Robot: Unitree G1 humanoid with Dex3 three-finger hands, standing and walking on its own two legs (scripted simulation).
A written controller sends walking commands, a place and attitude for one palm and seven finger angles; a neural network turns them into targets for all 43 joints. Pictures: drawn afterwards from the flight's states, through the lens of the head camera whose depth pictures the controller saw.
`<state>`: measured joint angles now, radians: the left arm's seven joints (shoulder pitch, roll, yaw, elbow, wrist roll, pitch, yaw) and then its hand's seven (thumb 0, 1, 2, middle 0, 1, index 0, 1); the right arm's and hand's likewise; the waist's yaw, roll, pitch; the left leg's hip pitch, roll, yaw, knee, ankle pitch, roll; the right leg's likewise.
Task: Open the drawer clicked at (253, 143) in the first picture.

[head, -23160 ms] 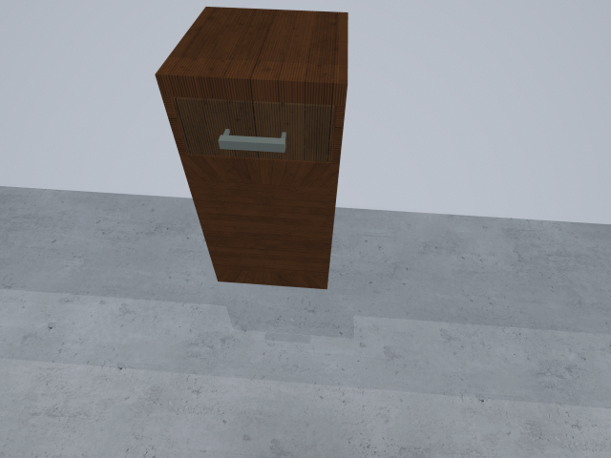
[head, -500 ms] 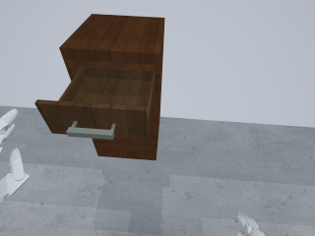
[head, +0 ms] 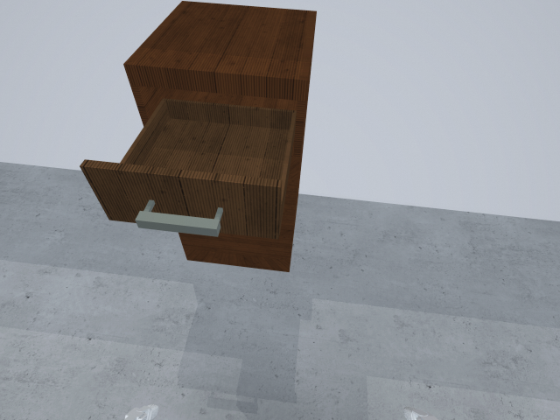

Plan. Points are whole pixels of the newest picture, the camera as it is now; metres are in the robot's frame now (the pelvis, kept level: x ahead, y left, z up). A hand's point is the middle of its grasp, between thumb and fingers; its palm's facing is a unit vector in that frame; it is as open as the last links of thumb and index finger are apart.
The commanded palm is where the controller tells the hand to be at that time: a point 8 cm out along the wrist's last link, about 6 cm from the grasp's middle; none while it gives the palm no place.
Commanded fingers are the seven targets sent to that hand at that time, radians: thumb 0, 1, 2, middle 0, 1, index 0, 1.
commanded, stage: let the arm hang, fingers relaxed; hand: left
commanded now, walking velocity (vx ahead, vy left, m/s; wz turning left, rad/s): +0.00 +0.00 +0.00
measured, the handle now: (181, 215) +0.49 +0.22 -0.05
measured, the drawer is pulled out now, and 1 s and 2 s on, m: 0.30 0.30 0.30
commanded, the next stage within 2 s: look to check the result in 0.86 s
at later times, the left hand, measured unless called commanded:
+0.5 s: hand out of the picture -0.05 +0.17 -0.16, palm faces +0.03 -0.98 -0.19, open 7.3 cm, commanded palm none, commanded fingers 0.00 0.90 0.90 -0.20 -0.30 -0.20 -0.30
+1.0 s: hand out of the picture -0.03 +0.13 -0.17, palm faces +0.05 -0.99 -0.14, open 7.3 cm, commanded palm none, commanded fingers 0.00 0.90 0.90 -0.20 -0.30 -0.20 -0.30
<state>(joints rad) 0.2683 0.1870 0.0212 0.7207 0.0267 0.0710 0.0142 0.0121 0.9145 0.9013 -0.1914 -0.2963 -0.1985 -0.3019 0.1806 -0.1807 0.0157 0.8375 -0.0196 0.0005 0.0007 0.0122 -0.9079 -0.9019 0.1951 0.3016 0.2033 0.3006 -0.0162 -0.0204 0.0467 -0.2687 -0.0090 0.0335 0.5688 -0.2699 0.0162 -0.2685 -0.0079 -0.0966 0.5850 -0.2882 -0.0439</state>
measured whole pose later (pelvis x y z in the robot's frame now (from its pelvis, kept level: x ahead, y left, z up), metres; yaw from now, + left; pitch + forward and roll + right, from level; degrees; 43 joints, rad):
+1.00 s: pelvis +0.00 -0.01 +0.01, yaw -1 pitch -2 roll +0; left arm 0.34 0.08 0.01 1.14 0.01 -0.01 0.04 0.01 0.91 0.90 -0.19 -0.30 -0.20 -0.30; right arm 0.37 -0.07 0.00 1.13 -0.01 0.00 -0.05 0.01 -0.91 -0.90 0.19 0.30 0.20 0.30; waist 0.00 0.00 0.06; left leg -0.20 0.02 0.04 0.45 -0.22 0.00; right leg -0.19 0.03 -0.09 0.44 -0.21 -0.06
